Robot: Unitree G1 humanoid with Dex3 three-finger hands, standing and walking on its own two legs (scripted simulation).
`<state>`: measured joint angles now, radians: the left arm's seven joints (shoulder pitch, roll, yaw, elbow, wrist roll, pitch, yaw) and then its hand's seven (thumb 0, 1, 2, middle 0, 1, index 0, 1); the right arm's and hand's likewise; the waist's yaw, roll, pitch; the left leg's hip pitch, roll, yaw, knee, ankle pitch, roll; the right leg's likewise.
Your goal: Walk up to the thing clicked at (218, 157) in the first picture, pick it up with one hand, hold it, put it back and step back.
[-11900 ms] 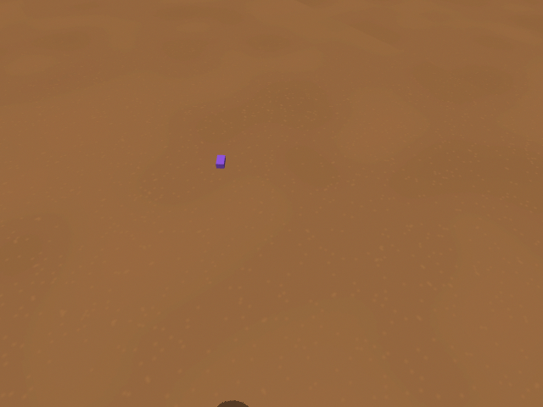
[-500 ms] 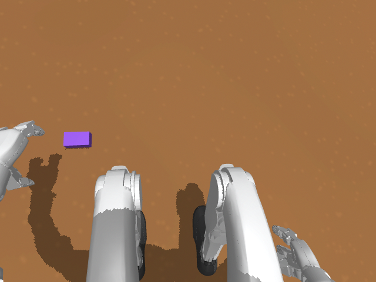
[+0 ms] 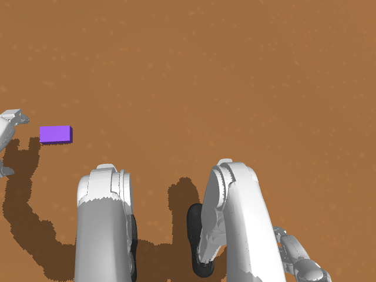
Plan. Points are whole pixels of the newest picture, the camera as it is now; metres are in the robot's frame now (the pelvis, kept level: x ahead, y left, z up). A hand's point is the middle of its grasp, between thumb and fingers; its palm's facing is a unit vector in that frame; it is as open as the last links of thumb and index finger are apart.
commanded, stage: rise first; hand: left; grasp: from above
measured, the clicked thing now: (56, 134) +0.43 +0.33 -0.32
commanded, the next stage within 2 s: none
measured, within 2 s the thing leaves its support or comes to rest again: neither
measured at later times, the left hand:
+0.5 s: hand (10, 144) +0.37 +0.37 -0.19, palm faces -0.45 -0.10 -0.89, open 11.8 cm
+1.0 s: hand (16, 141) +0.38 +0.37 -0.20, palm faces -0.46 -0.11 -0.88, open 11.7 cm
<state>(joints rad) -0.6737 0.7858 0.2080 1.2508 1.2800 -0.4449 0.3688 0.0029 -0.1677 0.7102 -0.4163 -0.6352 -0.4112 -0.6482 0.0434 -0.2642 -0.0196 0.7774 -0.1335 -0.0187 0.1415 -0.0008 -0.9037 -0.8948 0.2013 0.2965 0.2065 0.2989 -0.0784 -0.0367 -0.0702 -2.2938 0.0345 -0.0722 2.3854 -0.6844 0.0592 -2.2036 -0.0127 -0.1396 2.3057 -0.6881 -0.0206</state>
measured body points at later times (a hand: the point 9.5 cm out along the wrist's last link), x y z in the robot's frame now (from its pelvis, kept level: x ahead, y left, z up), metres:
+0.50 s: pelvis +0.01 +0.00 -0.02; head +0.23 +0.09 +0.36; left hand +0.39 +0.37 -0.14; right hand +0.11 -0.28 -0.13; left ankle +0.08 +0.11 -0.30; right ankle +0.10 -0.11 -0.30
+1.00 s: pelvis +0.00 +0.00 -0.03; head +0.24 +0.09 +0.35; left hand +0.40 +0.37 -0.15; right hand +0.11 -0.28 -0.14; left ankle +0.08 +0.11 -0.30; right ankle +0.10 -0.11 -0.30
